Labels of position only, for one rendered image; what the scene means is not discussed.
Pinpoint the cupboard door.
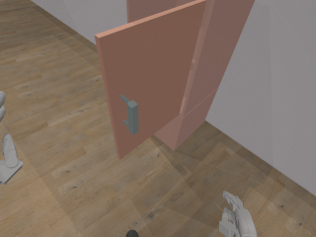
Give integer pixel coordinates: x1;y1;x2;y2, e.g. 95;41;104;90
94;0;207;159

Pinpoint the handle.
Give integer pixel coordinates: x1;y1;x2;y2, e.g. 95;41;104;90
119;94;139;135

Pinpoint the robot left hand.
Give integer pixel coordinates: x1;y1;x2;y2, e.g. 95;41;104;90
0;91;23;185

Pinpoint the robot right hand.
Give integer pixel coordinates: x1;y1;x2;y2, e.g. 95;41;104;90
219;191;258;237

